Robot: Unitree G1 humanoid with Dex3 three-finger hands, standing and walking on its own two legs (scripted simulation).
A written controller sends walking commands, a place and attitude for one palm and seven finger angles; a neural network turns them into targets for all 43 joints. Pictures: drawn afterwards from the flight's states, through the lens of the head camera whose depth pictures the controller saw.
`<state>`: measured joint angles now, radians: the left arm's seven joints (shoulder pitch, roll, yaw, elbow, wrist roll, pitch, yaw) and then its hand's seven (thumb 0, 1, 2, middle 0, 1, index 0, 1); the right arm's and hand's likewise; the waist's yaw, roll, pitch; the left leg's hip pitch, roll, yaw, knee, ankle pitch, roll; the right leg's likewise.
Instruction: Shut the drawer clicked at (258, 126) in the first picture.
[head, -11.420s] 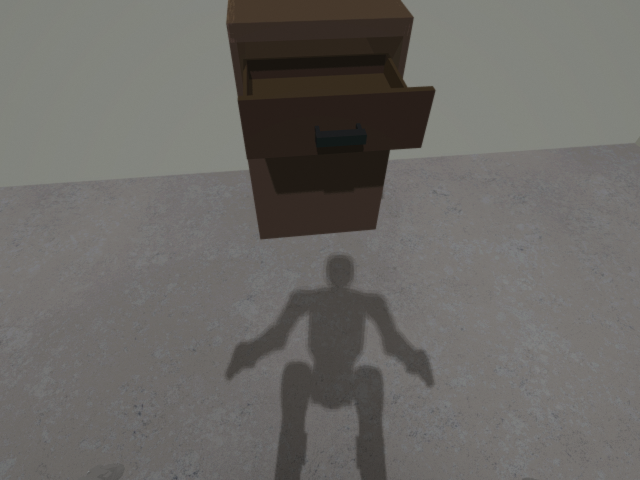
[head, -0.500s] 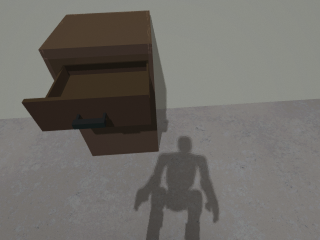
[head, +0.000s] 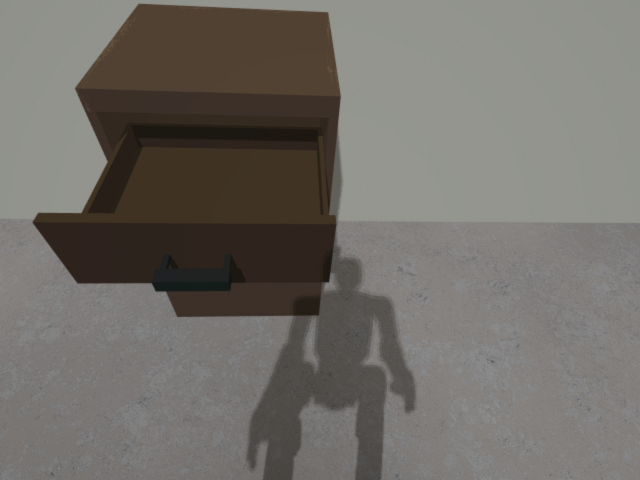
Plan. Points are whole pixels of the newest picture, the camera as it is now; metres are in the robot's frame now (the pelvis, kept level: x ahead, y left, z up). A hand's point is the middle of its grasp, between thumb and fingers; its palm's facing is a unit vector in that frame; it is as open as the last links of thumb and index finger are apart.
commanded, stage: take the last steps up to it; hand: left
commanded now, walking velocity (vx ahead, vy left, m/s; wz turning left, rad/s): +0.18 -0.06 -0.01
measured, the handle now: (195, 269) +0.42 +0.24 -0.05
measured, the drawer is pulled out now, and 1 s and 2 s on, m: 0.30 0.30 0.30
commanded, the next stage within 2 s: come to a stop and stand still in 0.16 s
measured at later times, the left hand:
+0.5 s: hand (233, 457) +0.18 +0.13 -0.15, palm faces +0.05 -0.96 -0.26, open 7.1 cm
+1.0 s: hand out of the picture +0.12 +0.23 -0.18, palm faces +0.00 -0.97 -0.25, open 7.4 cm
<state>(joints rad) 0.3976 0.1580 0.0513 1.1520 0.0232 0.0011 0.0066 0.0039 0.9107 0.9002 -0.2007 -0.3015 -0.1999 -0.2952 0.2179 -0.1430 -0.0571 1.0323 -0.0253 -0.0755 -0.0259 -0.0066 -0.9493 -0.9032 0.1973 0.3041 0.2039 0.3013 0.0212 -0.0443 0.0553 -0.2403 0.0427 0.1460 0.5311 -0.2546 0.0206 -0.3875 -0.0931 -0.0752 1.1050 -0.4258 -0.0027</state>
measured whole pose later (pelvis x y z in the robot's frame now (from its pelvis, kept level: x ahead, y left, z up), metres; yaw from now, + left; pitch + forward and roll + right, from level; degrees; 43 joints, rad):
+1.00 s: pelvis +0.08 +0.03 -0.01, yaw -2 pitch -2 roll -1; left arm 0.30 0.23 0.00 0.94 0.03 0.03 0.03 0.00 0.91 0.90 -0.20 -0.30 -0.20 -0.30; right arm 0.24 -0.19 -0.02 0.88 -0.03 0.02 -0.01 0.00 -0.91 -0.90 0.19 0.30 0.20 0.30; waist 0.02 -0.01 0.01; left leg -0.27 -0.02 0.04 0.65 -0.35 0.04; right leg -0.36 -0.07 -0.04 0.59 -0.21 0.02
